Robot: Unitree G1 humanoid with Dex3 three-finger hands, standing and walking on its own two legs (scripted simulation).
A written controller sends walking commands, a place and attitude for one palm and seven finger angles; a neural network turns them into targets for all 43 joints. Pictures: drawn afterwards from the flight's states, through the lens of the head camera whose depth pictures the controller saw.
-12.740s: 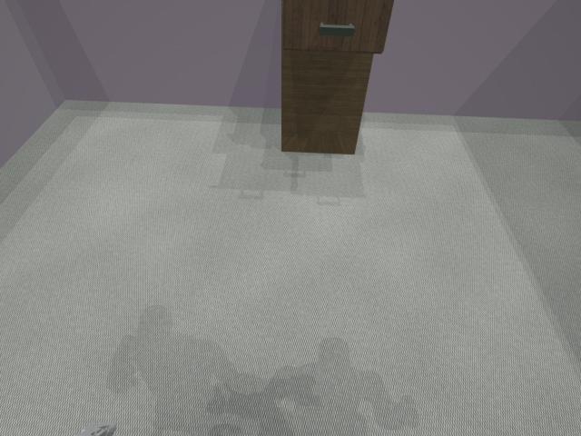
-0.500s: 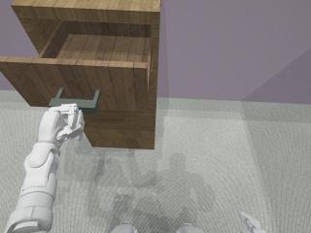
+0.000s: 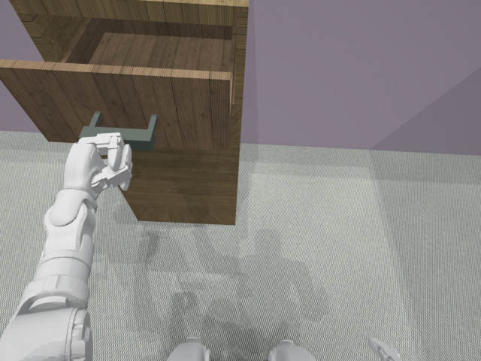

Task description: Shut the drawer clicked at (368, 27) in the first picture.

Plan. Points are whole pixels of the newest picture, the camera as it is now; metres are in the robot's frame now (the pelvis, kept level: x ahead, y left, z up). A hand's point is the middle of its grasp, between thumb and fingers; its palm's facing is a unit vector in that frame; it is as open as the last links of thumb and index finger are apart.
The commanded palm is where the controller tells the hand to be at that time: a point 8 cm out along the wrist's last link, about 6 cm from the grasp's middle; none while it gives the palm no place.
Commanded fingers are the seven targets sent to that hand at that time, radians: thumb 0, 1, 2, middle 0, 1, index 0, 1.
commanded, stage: push the drawer shut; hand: left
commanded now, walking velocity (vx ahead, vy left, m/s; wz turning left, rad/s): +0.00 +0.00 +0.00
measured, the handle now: (122, 128) +0.49 +0.22 +0.07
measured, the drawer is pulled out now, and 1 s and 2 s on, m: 0.15 0.02 0.00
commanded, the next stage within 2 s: pull the fist back off the drawer in 1.48 s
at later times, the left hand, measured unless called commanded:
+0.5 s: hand (140, 137) +0.47 +0.19 +0.07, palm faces -0.01 -1.00 -0.02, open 3.1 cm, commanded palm +0.47 +0.23 +0.07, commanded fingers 0.00 0.90 0.90 -1.40 -1.60 -1.40 -1.60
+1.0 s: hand (145, 109) +0.54 +0.19 +0.07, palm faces -0.01 -1.00 -0.02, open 3.0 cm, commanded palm +0.54 +0.23 +0.07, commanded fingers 0.00 0.90 0.90 -1.40 -1.60 -1.40 -1.60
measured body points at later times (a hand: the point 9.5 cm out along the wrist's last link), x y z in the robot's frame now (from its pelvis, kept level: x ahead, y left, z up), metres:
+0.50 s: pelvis -0.01 +0.00 -0.01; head +0.10 +0.01 +0.43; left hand +0.47 +0.24 +0.07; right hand +0.02 -0.27 -0.12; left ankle +0.02 +0.11 -0.69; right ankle +0.02 -0.12 -0.69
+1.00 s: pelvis +0.00 +0.01 -0.02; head +0.15 +0.03 +0.41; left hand +0.54 +0.25 +0.07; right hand -0.02 -0.26 -0.12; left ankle +0.02 +0.11 -0.69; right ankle +0.02 -0.12 -0.69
